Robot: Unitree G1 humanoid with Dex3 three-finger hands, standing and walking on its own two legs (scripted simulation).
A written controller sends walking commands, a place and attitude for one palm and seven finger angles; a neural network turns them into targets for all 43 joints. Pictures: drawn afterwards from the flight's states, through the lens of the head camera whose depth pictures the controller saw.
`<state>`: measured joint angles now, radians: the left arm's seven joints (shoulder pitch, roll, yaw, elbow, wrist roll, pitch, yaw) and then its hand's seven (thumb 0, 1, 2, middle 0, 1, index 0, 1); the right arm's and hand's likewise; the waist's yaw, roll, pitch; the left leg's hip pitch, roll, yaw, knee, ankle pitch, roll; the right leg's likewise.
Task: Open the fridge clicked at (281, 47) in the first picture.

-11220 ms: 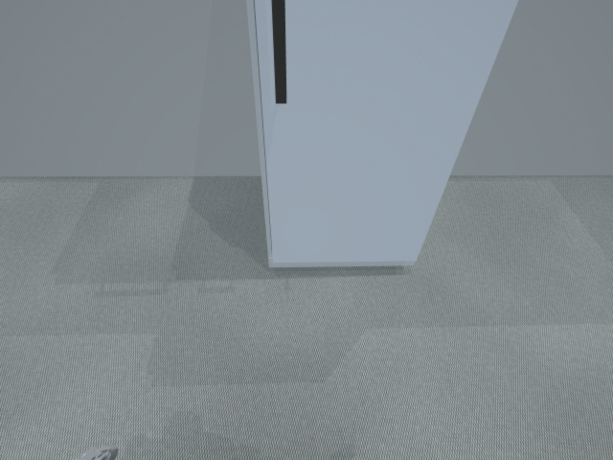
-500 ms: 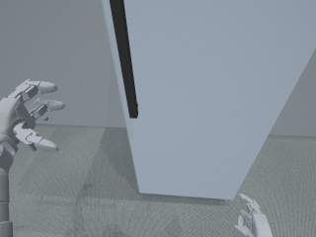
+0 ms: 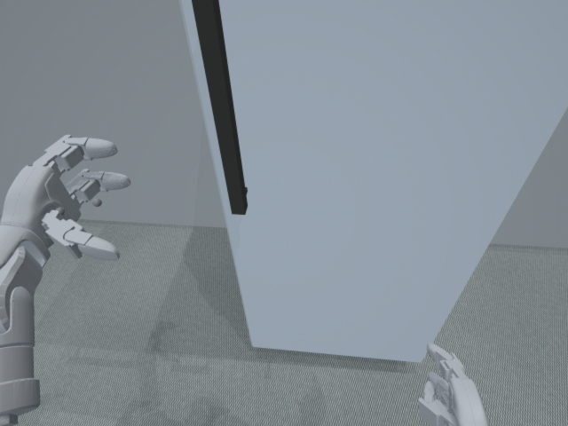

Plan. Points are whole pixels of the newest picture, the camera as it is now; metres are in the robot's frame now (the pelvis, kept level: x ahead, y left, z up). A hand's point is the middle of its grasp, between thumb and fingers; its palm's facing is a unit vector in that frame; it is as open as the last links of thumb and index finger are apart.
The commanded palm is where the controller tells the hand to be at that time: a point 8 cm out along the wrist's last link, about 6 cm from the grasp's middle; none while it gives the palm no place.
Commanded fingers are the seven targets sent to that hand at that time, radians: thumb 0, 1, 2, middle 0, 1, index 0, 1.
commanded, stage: move the hooked fingers beside the handle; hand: left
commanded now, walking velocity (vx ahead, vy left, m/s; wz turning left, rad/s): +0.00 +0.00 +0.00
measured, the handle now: (226, 101) +0.51 +0.16 +0.24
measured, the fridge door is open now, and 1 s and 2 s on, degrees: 0 0 0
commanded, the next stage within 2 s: none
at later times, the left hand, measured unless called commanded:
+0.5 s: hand (128, 179) +0.34 +0.25 +0.21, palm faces +0.06 -1.00 -0.04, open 14.0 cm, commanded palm +0.32 +0.29 +0.21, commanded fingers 0.00 -0.50 0.30 -0.30 -1.20 -0.30 -1.20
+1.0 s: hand (158, 156) +0.40 +0.23 +0.21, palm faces +0.06 -1.00 -0.02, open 14.0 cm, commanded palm +0.38 +0.28 +0.20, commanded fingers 0.00 -0.50 0.30 -0.30 -1.20 -0.30 -1.20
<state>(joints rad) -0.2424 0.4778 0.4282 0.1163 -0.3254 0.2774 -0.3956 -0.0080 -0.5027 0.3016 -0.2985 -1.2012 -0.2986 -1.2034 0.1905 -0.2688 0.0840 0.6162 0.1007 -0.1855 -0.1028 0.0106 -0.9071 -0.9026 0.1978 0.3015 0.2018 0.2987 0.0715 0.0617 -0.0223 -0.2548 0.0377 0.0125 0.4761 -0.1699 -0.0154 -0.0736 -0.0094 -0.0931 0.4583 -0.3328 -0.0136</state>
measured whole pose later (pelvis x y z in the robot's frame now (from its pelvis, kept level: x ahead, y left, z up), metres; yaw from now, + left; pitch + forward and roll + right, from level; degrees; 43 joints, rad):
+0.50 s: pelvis +0.00 +0.00 +0.00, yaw -1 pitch -2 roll +0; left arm -0.37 0.46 0.39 0.25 -0.28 0.27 -0.33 -0.01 -0.50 0.30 -0.30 -1.20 -0.30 -1.20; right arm 0.21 -0.27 0.07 0.62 0.10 -0.13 -0.10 0.01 -0.91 -0.90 0.20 0.30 0.20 0.30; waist 0.04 0.05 -0.03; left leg -0.27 0.04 0.03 0.47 -0.18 -0.01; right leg -0.10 -0.01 -0.07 0.46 -0.33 -0.01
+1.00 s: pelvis +0.00 +0.01 +0.00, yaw -2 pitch +0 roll +0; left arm -0.60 0.48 0.36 0.56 -0.22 0.18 -0.26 -0.01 -0.50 0.30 -0.30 -1.20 -0.30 -1.20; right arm 0.27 -0.28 0.05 0.66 0.09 -0.10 -0.11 0.01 -0.91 -0.90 0.20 0.30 0.20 0.30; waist -0.01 0.04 -0.03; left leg -0.31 0.05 0.04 0.48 -0.17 -0.01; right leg -0.14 0.00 -0.06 0.46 -0.32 -0.01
